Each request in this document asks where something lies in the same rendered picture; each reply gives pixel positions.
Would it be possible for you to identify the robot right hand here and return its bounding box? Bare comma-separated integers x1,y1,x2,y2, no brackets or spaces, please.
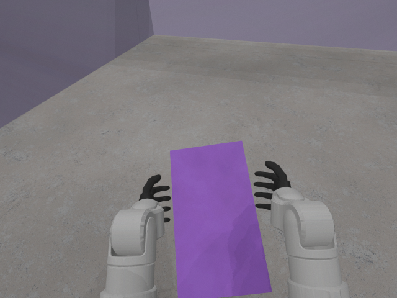
254,161,291,210

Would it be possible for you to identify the carton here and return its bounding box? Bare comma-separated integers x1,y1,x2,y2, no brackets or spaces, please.
170,141,272,298

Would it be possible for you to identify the right robot forearm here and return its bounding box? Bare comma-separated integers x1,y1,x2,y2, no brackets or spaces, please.
270,187,350,298

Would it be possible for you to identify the left robot forearm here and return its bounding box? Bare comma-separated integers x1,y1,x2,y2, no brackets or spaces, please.
100,199,165,298

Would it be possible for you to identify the robot left hand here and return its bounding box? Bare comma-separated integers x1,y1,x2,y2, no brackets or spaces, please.
139,174,171,222

